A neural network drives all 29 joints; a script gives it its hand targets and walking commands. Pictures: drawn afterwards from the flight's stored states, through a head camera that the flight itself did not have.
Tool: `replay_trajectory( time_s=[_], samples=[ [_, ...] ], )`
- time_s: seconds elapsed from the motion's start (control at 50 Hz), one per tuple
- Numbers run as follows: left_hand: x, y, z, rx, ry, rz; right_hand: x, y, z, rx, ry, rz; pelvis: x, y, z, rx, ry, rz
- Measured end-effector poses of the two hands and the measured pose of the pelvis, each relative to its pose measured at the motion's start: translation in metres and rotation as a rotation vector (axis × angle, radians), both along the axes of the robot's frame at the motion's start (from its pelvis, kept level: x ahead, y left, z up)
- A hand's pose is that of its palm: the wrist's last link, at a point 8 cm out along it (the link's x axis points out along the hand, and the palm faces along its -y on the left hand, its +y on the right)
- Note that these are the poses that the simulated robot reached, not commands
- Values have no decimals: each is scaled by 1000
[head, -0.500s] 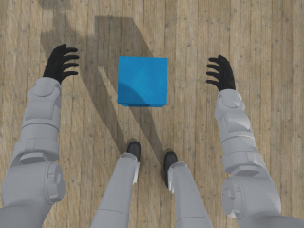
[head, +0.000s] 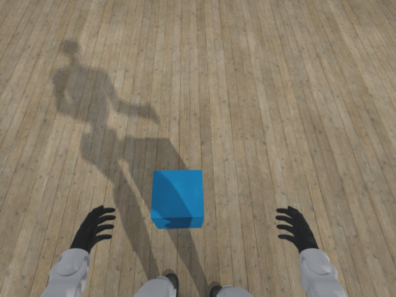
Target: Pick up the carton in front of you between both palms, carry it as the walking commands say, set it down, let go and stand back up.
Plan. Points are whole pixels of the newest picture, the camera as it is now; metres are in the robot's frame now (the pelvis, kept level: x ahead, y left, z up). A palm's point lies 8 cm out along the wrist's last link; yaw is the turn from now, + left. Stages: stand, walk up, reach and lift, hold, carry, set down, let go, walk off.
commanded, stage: let go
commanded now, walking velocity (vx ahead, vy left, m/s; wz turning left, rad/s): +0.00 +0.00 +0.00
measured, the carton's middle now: (178, 200) +0.45 +0.09 -0.64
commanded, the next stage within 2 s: stand in 0.56 s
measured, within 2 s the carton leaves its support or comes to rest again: neither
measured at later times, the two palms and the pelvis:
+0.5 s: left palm (84, 257) +0.18 +0.22 -0.06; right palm (326, 263) +0.18 -0.24 -0.06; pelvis +0.02 -0.01 +0.01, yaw +0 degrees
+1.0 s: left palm (59, 288) +0.12 +0.27 -0.10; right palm (309, 262) +0.19 -0.24 -0.12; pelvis +0.06 +0.00 -0.01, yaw +7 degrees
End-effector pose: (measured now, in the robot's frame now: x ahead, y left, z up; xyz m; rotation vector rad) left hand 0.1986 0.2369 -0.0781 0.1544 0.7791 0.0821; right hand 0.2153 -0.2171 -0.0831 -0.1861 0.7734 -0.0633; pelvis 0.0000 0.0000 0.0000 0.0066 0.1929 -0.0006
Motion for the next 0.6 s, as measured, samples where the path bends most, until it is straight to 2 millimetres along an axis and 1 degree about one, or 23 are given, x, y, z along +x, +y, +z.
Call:
replay_trajectory(
  time_s=[0.1,0.2,0.3,0.46,0.56,0.6],
  samples=[
    [-20,-11,13,4,6,-4,-24,-17,15,-3,1,-8,10,-7,7,7,-104,1],
    [-27,-17,18,3,11,-8,-36,-28,22,-1,7,-11,16,-13,9,11,-179,6],
    [-25,-19,19,2,15,-11,-38,-31,26,3,14,-7,16,-16,9,12,-229,9],
    [-22,-16,19,8,21,-12,-35,-25,27,5,20,-3,17,-13,8,11,-261,8],
    [-24,-9,21,39,39,-3,-38,-22,23,0,18,-20,17,-8,7,8,-257,11],
    [-24,0,20,79,11,11,-44,-24,15,-42,34,-13,20,-7,5,10,-228,24]
  ],
)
